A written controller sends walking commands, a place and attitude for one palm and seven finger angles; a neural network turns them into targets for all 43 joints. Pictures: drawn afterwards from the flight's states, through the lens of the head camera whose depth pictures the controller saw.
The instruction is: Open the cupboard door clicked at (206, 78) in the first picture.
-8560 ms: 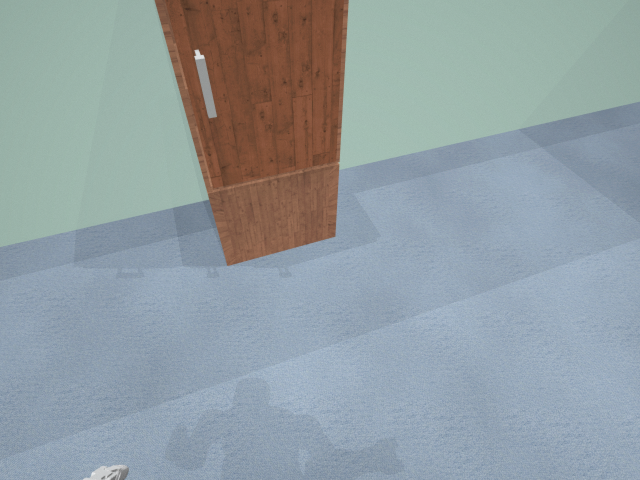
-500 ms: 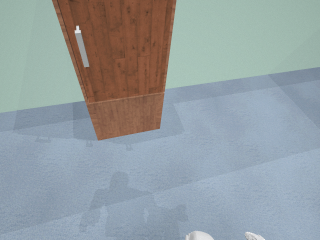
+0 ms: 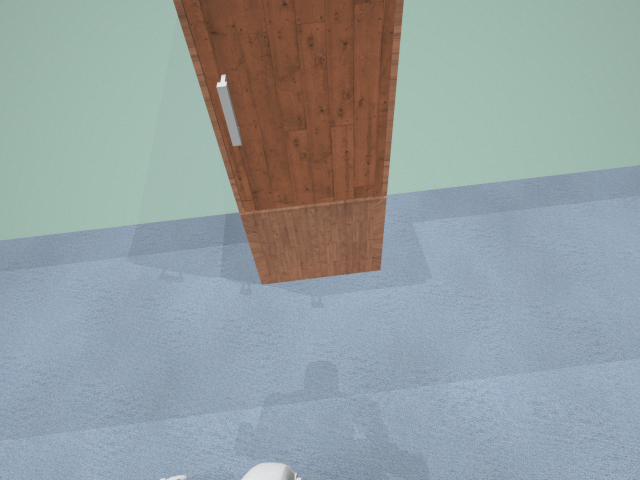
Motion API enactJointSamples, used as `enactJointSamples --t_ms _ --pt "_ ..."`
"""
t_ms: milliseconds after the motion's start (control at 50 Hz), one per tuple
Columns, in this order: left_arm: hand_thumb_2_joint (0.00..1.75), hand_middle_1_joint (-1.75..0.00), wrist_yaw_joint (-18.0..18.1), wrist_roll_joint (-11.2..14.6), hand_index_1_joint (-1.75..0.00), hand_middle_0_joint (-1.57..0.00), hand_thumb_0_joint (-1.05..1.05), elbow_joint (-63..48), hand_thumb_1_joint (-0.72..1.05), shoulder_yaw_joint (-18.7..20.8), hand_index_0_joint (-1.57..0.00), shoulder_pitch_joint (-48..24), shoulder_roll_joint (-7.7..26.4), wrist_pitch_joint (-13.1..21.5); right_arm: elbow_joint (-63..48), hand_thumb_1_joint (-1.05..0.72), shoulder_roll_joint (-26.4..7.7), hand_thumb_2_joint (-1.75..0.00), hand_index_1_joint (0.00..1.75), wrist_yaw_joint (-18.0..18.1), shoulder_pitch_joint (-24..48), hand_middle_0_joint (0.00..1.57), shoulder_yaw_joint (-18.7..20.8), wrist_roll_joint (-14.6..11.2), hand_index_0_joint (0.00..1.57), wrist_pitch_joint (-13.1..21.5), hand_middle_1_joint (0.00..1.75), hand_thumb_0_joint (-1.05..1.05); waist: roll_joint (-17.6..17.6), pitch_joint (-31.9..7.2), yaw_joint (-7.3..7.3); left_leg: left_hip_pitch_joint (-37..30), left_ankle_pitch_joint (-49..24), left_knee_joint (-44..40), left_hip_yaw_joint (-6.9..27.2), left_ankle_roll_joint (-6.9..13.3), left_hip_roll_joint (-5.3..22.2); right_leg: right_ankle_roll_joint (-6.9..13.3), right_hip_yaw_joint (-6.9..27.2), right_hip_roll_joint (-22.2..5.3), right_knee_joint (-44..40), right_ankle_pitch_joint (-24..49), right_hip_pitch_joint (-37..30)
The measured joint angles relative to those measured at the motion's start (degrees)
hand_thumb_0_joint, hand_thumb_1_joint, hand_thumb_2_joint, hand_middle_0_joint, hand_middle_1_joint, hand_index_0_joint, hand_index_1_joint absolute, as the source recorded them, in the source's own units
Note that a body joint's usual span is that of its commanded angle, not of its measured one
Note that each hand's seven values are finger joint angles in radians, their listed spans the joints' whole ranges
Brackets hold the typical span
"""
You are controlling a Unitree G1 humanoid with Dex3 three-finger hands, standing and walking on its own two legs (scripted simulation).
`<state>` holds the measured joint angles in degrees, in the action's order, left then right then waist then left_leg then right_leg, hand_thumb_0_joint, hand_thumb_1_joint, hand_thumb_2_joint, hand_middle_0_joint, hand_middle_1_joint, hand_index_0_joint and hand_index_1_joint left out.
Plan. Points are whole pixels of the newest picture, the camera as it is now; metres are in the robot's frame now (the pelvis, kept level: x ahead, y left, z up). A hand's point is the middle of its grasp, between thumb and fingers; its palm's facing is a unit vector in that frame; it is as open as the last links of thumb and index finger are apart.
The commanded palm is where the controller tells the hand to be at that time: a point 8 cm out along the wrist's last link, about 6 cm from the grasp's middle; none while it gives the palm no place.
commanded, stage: take the last steps up to it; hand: left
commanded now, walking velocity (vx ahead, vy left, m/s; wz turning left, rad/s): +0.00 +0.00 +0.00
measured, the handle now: (230, 110) +0.88 +0.25 +0.01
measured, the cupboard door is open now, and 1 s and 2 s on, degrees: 0 0 0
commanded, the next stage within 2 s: come to a stop and stand still in 1.18 s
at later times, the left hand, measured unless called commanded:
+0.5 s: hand out of the picture +0.01 +0.23 -0.17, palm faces +0.10 -0.98 -0.17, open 7.4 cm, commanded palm none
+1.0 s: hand (233, 429) +0.23 +0.16 -0.17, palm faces +0.10 -0.98 -0.19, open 7.2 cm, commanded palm none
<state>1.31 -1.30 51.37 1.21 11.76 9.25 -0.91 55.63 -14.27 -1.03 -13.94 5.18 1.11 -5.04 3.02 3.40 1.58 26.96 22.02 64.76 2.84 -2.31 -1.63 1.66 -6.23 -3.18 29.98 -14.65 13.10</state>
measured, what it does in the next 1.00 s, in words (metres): walks ahead: left foot, then right foot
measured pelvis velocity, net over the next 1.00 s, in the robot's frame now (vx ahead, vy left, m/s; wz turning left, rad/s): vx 0.20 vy -0.02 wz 0.07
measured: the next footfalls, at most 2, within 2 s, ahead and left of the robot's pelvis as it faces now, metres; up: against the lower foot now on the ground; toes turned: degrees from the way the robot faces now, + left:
left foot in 0.26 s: +0.00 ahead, +0.15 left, +0.00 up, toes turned +8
right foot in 0.70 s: +0.25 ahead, -0.11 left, +0.00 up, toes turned -7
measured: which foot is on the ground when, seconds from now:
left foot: up 0.00-0.24, down 0.26-0.72, up 0.74-1.00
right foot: down 0.00-0.26, up 0.28-0.68, down 0.70-1.00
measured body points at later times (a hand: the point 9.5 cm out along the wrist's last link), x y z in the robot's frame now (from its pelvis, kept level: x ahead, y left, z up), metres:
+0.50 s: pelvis +0.04 +0.04 +0.01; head +0.04 +0.06 +0.46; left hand +0.00 +0.28 -0.16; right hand +0.02 -0.18 -0.15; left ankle -0.04 +0.15 -0.74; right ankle +0.09 -0.09 -0.67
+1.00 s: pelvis +0.20 -0.02 +0.00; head +0.20 -0.02 +0.45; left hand +0.22 +0.22 -0.15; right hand +0.26 -0.26 -0.15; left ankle +0.25 +0.11 -0.69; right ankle +0.21 -0.11 -0.74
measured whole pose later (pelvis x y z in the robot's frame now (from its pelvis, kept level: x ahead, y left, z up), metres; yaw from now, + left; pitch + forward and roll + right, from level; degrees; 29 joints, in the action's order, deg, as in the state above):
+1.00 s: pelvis +0.20 -0.02 +0.00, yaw +4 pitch -1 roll -2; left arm 0.6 -1.6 61.6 2.3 14.1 9.7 3.2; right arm 58.7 -10.3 -0.6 -13.2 4.0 1.5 0.1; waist 1.3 0.8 0.9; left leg 29.3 15.2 52.7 -5.3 -1.2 7.1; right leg 3.2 -11.6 0.4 23.1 -12.7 9.4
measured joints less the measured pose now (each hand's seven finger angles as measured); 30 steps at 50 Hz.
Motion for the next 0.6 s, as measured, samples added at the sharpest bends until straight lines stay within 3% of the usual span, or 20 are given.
enactJointSamples --t_ms 100,180,240,320,420,500,600 --pt "0.9 -0.3 -0.2 -0.4 -0.3 -0.2 0.0 2.1 0.91 0.2 -0.2 1.9 -0.1 0.5 1.5 -0.91 0.2 -0.9 0.3 0.1 0.0 0.2 -0.3 0.1 0.19 0.0 0.3 0.01 -1.6 -0.2 -1.09 -4.4 1.4 -7.1 -1.5 -0.9 2.7 -0.3 -1.6 -1.4 -1.8 1.2 -0.4" --pt "0.9 -0.3 -0.6 -0.8 -0.3 -0.2 0.0 4.4 0.91 0.5 -0.2 4.3 0.7 1.1 2.3 -0.91 1.0 -0.9 0.3 -0.1 0.4 0.2 -1.0 0.1 0.19 1.0 0.3 0.01 -2.8 -1.0 -2.81 -9.8 3.8 -19.0 -4.1 0.1 3.9 -0.9 -2.6 -1.9 -2.9 1.9 -0.3" --pt "0.9 -0.3 -0.8 -0.4 -0.3 -0.2 0.0 6.9 0.91 1.0 -0.2 6.8 1.7 0.8 2.2 -0.91 1.9 -0.9 0.3 0.2 0.3 0.2 -1.8 0.1 0.19 3.0 0.3 0.01 -3.6 -2.2 -3.61 -15.9 0.6 -32.2 -6.4 1.2 3.9 -1.8 -3.0 -2.0 -1.3 1.1 0.7" --pt "0.9 -0.3 -1.3 -0.3 -0.3 -0.2 0.0 10.6 0.91 1.6 -0.2 9.3 3.0 -1.5 2.2 -0.91 4.3 -0.9 0.3 1.1 -0.6 0.2 -2.7 0.4 0.19 5.3 0.3 0.01 -4.9 -3.0 -3.11 -18.5 -3.1 -35.5 -6.9 2.9 3.6 -2.3 0.0 -1.0 13.7 -9.2 6.1" --pt "0.9 -0.3 -2.7 -0.5 -0.3 -0.19 0.0 12.0 0.91 1.9 -0.2 8.9 3.4 -1.3 4.0 -0.91 6.7 -0.9 0.3 2.0 -4.6 0.2 -3.9 0.1 0.2 6.6 0.3 0.0 -4.8 -2.9 -2.36 -23.7 -5.2 -43.0 -6.7 3.0 3.2 -3.3 1.8 -1.0 27.7 -2.9 13.9" --pt "0.9 -0.3 -2.8 -0.4 -0.3 -0.19 0.0 11.3 0.91 2.0 -0.2 7.0 2.9 -0.9 6.2 -0.91 7.8 -0.9 0.3 2.3 -7.6 0.2 -4.0 -0.2 0.2 7.1 0.3 0.01 -4.6 -2.2 -2.16 -26.9 -5.5 -46.7 -7.3 2.9 2.8 -4.3 2.4 -2.2 28.5 0.6 17.6" --pt "0.9 -0.3 -3.1 -0.1 -0.3 -0.19 0.0 10.4 0.91 1.8 -0.2 2.6 1.8 -0.8 8.3 -0.91 8.2 -0.9 0.3 2.5 -10.3 0.2 -3.5 0.3 0.2 7.3 0.3 0.01 -3.9 -0.6 -0.35 -29.6 -3.1 -47.0 -8.1 1.6 3.4 -4.1 1.3 -3.0 18.5 1.0 17.5"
